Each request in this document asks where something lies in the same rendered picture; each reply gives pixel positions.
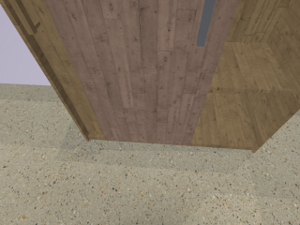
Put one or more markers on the handle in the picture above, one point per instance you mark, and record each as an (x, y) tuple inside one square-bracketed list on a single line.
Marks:
[(23, 16), (207, 12)]

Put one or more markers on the wardrobe door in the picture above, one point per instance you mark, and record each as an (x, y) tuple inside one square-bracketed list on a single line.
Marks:
[(53, 48), (139, 64)]

